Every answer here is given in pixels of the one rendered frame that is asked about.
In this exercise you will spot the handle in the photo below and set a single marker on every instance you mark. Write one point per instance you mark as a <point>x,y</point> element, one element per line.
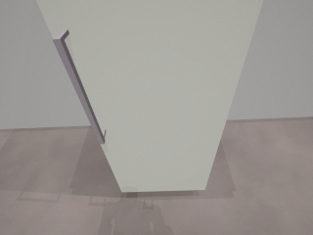
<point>66,58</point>

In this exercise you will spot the fridge door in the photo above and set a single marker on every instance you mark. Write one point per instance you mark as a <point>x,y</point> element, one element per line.
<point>160,76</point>

